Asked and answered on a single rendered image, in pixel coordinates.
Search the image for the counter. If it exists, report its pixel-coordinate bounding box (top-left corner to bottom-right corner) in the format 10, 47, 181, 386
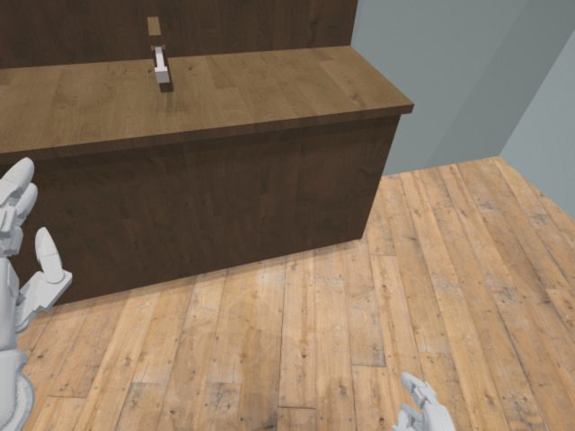
0, 0, 414, 307

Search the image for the tap lever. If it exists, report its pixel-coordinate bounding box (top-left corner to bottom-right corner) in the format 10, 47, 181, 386
155, 47, 170, 83

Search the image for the robot right hand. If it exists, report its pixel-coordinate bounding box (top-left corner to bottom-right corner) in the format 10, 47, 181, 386
393, 372, 456, 431

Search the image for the left robot forearm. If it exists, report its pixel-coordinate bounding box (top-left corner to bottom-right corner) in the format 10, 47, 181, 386
0, 349, 35, 431

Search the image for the robot left hand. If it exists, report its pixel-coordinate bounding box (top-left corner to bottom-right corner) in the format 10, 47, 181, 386
0, 157, 72, 351

